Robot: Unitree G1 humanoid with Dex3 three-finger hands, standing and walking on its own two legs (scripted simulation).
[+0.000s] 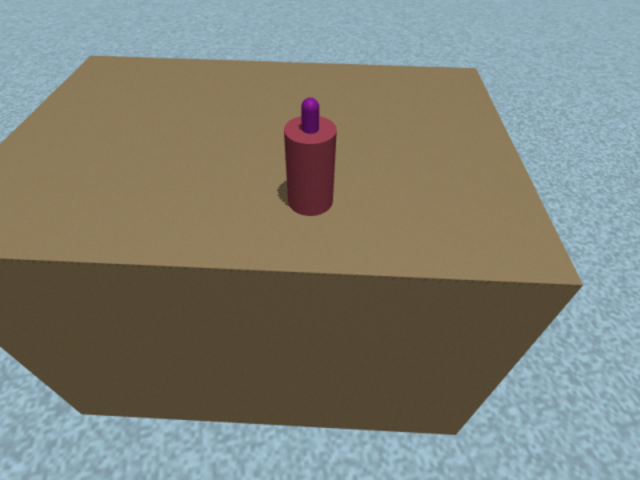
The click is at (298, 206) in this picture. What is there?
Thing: necked bottle
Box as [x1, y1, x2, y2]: [284, 98, 336, 215]
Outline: 306,98 301,105 302,115 288,121 284,127 288,203 293,210 305,215 315,215 326,211 330,207 332,202 336,128 330,120 318,115 317,101 313,98
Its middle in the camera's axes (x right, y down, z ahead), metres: -0.01 -0.15 +0.68
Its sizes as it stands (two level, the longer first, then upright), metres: 0.085 0.085 0.206
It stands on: a support 0.75 m high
